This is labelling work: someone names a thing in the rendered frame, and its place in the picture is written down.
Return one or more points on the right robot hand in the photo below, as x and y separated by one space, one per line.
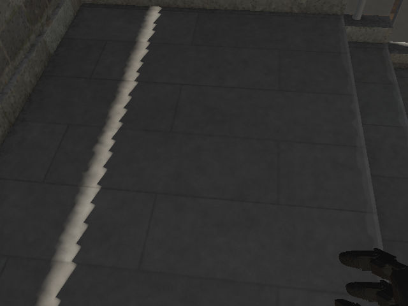
383 265

